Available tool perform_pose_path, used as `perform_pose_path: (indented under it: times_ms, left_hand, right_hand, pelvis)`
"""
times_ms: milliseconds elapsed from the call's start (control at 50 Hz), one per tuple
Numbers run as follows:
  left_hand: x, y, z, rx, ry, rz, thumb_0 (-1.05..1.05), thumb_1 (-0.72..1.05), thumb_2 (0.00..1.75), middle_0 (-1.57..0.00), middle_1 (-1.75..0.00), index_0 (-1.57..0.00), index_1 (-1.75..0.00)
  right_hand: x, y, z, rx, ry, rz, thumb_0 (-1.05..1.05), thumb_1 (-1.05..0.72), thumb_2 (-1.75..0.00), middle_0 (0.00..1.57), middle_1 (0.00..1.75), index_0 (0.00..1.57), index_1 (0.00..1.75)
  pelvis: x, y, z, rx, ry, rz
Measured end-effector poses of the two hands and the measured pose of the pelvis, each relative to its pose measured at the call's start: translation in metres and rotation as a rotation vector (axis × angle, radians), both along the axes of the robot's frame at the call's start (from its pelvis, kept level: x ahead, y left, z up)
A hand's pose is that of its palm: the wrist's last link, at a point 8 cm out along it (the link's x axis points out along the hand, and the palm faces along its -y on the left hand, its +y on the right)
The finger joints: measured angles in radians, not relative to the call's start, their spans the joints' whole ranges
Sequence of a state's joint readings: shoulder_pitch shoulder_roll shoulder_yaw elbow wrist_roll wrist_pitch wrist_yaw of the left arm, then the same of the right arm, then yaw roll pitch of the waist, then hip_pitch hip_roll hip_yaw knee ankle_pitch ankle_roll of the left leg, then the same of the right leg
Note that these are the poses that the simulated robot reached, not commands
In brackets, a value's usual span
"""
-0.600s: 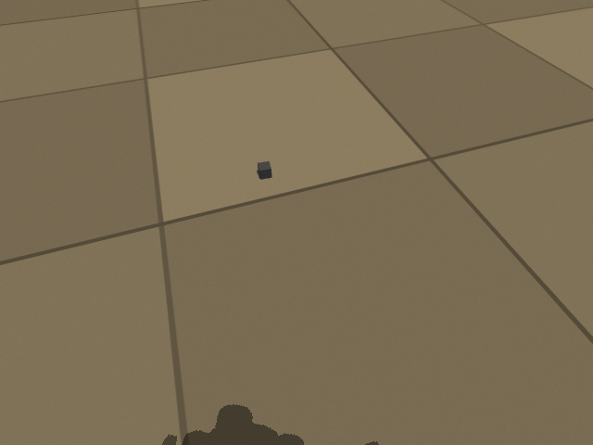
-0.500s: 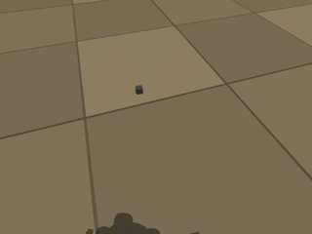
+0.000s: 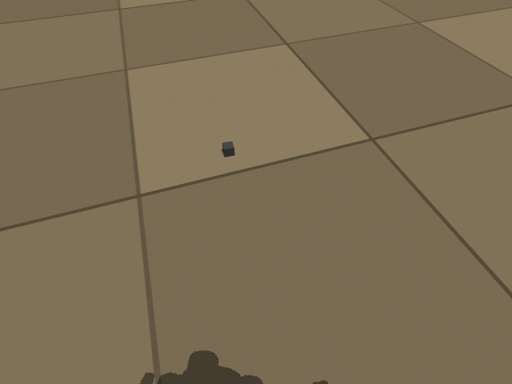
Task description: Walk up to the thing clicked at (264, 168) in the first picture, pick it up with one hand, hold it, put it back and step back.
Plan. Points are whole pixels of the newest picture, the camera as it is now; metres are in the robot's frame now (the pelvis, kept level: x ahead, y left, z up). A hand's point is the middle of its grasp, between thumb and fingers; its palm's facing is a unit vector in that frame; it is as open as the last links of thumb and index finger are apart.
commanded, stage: stand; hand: left
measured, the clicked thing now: (228, 149) +1.43 +0.24 -0.75
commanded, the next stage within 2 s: walk up in 0.52 s
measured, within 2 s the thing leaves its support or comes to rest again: neither
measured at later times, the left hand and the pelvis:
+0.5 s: hand out of the picture +0.07 +0.25 -0.16, palm faces -0.03 -0.94 -0.34, open 7.3 cm; pelvis +0.00 +0.00 +0.00, yaw +0 degrees
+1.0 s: hand out of the picture +0.10 +0.27 -0.15, palm faces +0.02 -0.92 -0.40, open 7.3 cm; pelvis +0.12 -0.02 -0.01, yaw +1 degrees
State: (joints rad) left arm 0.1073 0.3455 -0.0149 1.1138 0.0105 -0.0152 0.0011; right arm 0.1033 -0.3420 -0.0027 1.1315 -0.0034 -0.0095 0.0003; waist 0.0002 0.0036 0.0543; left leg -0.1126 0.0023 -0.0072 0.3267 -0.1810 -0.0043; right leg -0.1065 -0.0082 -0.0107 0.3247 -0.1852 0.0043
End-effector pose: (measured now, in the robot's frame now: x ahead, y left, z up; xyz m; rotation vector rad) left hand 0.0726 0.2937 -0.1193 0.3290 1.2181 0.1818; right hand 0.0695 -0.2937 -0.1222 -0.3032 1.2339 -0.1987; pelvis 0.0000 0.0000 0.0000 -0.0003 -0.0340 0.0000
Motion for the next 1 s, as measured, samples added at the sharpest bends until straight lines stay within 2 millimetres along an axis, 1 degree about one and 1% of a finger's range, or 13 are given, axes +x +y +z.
perform_pose_path:
  times_ms: [320,560,640,700,740,780,820,880,920,960,1000]
  left_hand:
    - [0.000,0.000,0.001,0.001,-0.005,0.006,0.00,0.91,0.90,-0.21,-0.30,-0.21,-0.30]
    - [-0.007,0.001,0.000,-0.013,0.000,0.013,0.00,0.91,0.90,-0.21,-0.30,-0.21,-0.30]
    - [-0.005,0.011,0.002,0.001,-0.012,0.013,0.00,0.91,0.90,-0.21,-0.30,-0.21,-0.30]
    - [0.001,0.016,0.003,0.034,-0.007,0.006,0.00,0.91,0.90,-0.21,-0.30,-0.21,-0.30]
    - [0.005,0.015,0.005,0.051,-0.009,0.014,0.00,0.91,0.90,-0.21,-0.30,-0.21,-0.30]
    - [0.007,0.013,0.008,0.063,-0.029,0.030,0.00,0.91,0.90,-0.21,-0.30,-0.21,-0.30]
    - [0.005,0.011,0.013,0.069,-0.026,0.052,0.00,0.91,0.90,-0.21,-0.30,-0.21,-0.30]
    - [0.003,0.008,0.019,0.073,0.022,0.073,0.00,0.91,0.90,-0.21,-0.30,-0.21,-0.30]
    - [0.005,0.008,0.019,0.073,0.061,0.083,0.00,0.91,0.90,-0.21,-0.30,-0.21,-0.30]
    - [0.012,0.010,0.015,0.068,0.088,0.093,0.00,0.91,0.90,-0.21,-0.30,-0.21,-0.30]
    - [0.025,0.013,0.008,0.061,0.098,0.103,0.01,0.90,0.90,-0.21,-0.30,-0.21,-0.30]
  right_hand:
    - [0.002,-0.001,0.001,-0.003,-0.011,0.001,0.01,-0.90,-0.90,0.20,0.30,0.21,0.30]
    - [-0.003,-0.004,0.003,0.004,-0.012,0.001,0.01,-0.90,-0.90,0.20,0.30,0.21,0.30]
    - [-0.004,-0.018,0.002,0.002,-0.030,-0.006,0.01,-0.90,-0.90,0.21,0.30,0.21,0.30]
    - [-0.002,-0.035,-0.002,-0.011,-0.033,-0.029,0.01,-0.90,-0.90,0.21,0.30,0.21,0.30]
    - [0.002,-0.047,-0.005,-0.015,-0.023,-0.040,0.01,-0.90,-0.90,0.21,0.30,0.21,0.30]
    - [0.013,-0.054,-0.007,-0.022,0.001,-0.038,0.01,-0.90,-0.90,0.20,0.30,0.21,0.30]
    - [0.031,-0.057,-0.003,-0.023,0.012,-0.020,0.01,-0.90,-0.90,0.20,0.30,0.21,0.30]
    - [0.069,-0.057,0.002,-0.018,-0.023,0.017,0.01,-0.90,-0.90,0.20,0.30,0.21,0.30]
    - [0.096,-0.054,0.003,-0.014,-0.050,0.041,0.01,-0.90,-0.90,0.20,0.30,0.21,0.30]
    - [0.124,-0.049,0.002,-0.008,-0.067,0.068,0.01,-0.91,-0.90,0.20,0.30,0.20,0.30]
    - [0.154,-0.040,0.000,-0.001,-0.074,0.097,0.01,-0.91,-0.90,0.20,0.30,0.20,0.30]
  pelvis:
    - [0.001,-0.001,0.000,0.000,-0.007,0.000]
    - [0.001,-0.002,0.000,0.000,-0.002,0.000]
    - [0.011,-0.006,-0.005,0.013,0.014,-0.012]
    - [0.020,-0.014,-0.012,0.016,0.001,-0.033]
    - [0.030,-0.020,-0.015,0.001,-0.007,-0.026]
    - [0.044,-0.026,-0.015,-0.012,-0.001,-0.010]
    - [0.057,-0.028,-0.011,-0.004,0.002,-0.014]
    - [0.077,-0.026,-0.006,-0.004,-0.003,-0.017]
    - [0.090,-0.024,-0.007,-0.009,-0.008,-0.009]
    - [0.105,-0.021,-0.009,-0.018,-0.011,0.005]
    - [0.123,-0.019,-0.014,-0.028,-0.013,0.022]
